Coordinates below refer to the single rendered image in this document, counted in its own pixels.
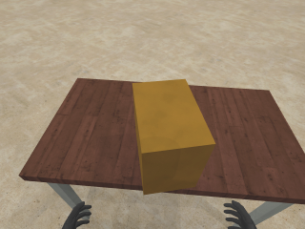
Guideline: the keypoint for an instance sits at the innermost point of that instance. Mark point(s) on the carton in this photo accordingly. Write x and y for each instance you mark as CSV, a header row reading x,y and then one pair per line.
x,y
173,139

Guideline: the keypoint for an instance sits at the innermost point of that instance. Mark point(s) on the robot right hand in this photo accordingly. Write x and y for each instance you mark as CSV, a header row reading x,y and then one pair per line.
x,y
244,219

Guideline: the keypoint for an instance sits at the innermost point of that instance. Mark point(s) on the robot left hand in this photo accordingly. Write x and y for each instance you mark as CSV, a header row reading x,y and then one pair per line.
x,y
72,222

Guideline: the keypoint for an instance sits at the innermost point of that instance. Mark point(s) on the table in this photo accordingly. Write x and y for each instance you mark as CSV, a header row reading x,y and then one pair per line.
x,y
91,141

